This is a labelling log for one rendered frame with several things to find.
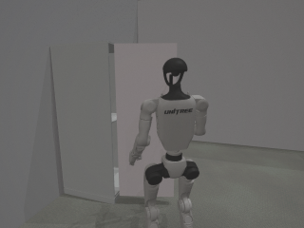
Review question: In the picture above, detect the robot right upper arm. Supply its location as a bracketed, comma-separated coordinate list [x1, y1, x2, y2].
[191, 95, 209, 136]

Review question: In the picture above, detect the left robot hand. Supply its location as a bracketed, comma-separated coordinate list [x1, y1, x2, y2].
[129, 149, 143, 166]

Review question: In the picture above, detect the left robot thigh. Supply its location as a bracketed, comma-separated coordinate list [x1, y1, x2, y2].
[143, 162, 164, 222]

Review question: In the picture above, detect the fridge door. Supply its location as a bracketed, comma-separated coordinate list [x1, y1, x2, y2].
[114, 43, 178, 198]

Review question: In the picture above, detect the robot left forearm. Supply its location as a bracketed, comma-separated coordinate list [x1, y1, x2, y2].
[130, 134, 145, 160]

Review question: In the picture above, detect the robot left upper arm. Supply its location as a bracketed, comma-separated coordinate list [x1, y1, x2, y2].
[137, 98, 159, 147]

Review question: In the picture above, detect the left robot shin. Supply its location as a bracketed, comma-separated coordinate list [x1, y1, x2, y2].
[144, 207, 160, 228]

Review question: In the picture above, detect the handle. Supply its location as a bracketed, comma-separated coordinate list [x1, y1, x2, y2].
[169, 74, 173, 89]

